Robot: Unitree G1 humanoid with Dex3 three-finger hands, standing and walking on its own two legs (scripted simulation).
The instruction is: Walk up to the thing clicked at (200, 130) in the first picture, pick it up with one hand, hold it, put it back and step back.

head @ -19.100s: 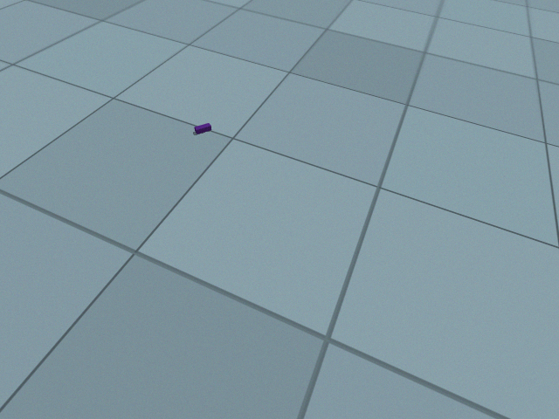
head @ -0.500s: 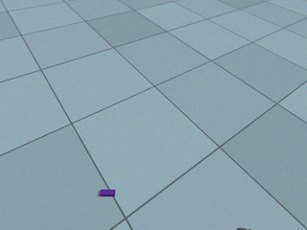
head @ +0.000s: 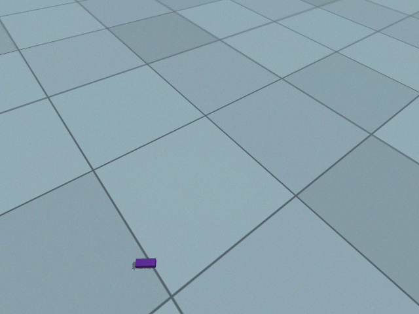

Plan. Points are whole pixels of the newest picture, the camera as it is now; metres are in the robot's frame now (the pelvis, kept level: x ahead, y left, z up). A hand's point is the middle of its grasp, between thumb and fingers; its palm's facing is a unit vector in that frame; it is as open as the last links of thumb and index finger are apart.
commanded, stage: walk up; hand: left
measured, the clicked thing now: (145, 263) +0.44 +0.24 -0.77
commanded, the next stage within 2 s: none
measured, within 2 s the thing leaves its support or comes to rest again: neither
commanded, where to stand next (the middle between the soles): +0.06 +0.01 m, yaw -1 degrees
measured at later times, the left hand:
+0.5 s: hand out of the picture +0.08 +0.25 -0.16, palm faces +0.00 -0.94 -0.33, open 7.3 cm
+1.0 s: hand out of the picture +0.02 +0.29 -0.18, palm faces -0.07 -0.95 -0.30, open 7.3 cm
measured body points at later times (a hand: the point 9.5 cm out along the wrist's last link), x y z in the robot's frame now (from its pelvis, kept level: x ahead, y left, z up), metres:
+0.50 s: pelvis -0.01 +0.00 +0.00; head +0.02 -0.01 +0.44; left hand +0.08 +0.30 -0.14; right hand +0.07 -0.31 -0.14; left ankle -0.03 +0.11 -0.75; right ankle +0.05 -0.11 -0.75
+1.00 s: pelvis -0.07 +0.03 -0.01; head -0.04 +0.07 +0.44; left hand +0.03 +0.34 -0.16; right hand -0.07 -0.30 -0.10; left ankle -0.11 +0.14 -0.75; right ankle -0.06 -0.13 -0.70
